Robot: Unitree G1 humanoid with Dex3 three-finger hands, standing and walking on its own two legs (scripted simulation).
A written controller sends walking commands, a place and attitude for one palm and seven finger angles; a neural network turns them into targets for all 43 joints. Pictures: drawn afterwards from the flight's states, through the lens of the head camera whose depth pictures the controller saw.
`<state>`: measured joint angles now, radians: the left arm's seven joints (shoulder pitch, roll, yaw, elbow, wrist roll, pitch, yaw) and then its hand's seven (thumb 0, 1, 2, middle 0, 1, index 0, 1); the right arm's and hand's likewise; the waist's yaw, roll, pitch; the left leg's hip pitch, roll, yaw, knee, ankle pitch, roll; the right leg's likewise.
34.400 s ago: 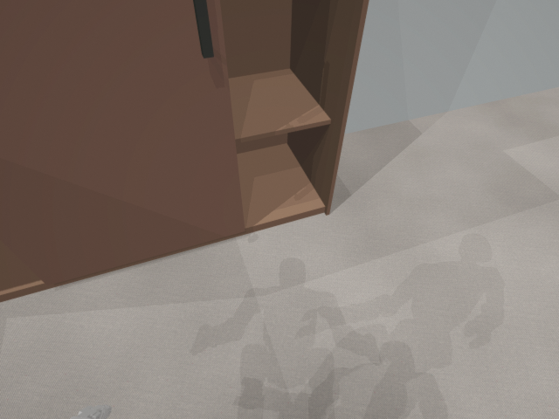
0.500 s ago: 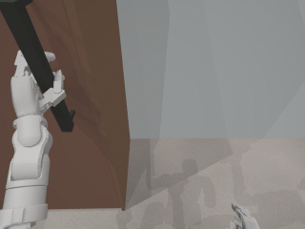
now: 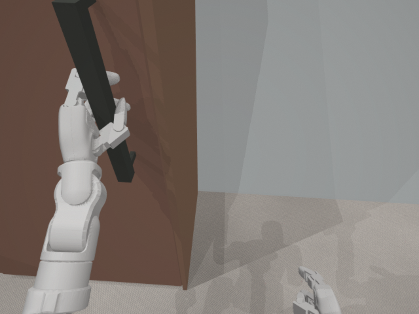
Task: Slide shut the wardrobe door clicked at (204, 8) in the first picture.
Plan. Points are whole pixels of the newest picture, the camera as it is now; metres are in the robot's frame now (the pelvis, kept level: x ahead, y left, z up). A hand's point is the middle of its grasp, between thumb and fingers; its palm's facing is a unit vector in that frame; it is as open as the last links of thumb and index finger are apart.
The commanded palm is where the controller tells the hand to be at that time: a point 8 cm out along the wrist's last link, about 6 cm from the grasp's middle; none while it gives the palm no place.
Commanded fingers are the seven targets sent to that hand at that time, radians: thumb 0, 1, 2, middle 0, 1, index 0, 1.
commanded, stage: stop walking and hold the door there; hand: left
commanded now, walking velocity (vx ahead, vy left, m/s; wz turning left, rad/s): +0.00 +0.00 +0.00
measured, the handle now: (110, 104) +0.36 +0.20 +0.24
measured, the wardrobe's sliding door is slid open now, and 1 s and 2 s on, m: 0.00 0.00 0.00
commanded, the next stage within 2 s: loosen the grip on the handle in 0.56 s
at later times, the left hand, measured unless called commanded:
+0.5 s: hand (121, 124) +0.33 +0.18 +0.23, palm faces +0.39 -0.91 -0.11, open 6.6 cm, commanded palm +0.29 +0.19 +0.23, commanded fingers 0.00 0.90 0.90 -0.45 -1.40 -0.45 -1.40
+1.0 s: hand (119, 126) +0.32 +0.18 +0.23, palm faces +0.47 -0.88 -0.07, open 12.8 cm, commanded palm +0.28 +0.21 +0.22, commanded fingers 0.00 -0.55 0.20 -0.34 -1.27 -0.34 -1.27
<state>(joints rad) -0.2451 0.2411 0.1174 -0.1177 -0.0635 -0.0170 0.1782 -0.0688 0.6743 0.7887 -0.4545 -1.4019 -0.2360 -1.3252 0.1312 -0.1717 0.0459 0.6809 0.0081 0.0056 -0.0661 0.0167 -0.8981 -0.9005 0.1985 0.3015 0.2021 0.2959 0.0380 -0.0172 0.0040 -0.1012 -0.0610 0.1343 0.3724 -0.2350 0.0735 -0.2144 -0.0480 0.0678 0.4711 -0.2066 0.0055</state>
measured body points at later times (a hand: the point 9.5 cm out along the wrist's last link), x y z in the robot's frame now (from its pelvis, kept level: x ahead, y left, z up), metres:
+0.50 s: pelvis +0.03 -0.03 +0.00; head +0.02 -0.04 +0.45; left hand +0.30 +0.22 +0.23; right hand +0.23 -0.26 -0.08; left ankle -0.01 +0.06 -0.74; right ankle +0.03 -0.16 -0.74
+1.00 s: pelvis -0.03 -0.07 -0.01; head -0.05 -0.08 +0.44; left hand +0.29 +0.22 +0.23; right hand +0.15 -0.27 -0.10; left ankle -0.01 +0.06 -0.74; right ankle +0.03 -0.16 -0.74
